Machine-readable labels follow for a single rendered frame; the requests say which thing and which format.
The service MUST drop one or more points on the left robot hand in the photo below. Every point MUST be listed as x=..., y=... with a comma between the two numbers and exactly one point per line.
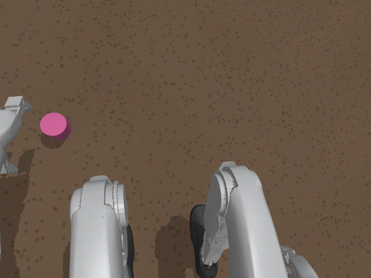
x=10, y=125

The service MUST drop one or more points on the right robot hand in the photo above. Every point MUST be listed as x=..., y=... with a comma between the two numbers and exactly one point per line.
x=299, y=267

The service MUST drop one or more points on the right robot foot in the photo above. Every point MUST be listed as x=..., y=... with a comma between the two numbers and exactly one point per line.
x=197, y=230

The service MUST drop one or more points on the tin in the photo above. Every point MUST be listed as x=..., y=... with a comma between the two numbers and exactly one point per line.
x=55, y=126

